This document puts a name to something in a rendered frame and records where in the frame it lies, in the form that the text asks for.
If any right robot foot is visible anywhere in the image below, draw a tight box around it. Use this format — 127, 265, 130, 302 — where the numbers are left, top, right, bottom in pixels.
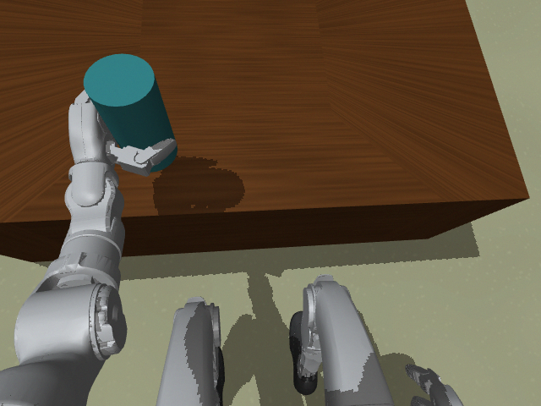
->
289, 311, 317, 395

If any left robot hand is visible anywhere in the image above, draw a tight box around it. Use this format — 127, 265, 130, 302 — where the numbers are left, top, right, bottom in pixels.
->
68, 90, 177, 177

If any right robot hand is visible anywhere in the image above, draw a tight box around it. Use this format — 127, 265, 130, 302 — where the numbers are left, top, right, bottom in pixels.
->
405, 365, 464, 406

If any left robot arm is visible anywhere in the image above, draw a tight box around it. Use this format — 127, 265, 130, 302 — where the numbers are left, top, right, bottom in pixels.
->
0, 162, 127, 406

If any can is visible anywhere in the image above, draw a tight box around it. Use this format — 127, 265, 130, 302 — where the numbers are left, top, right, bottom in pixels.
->
84, 54, 178, 173

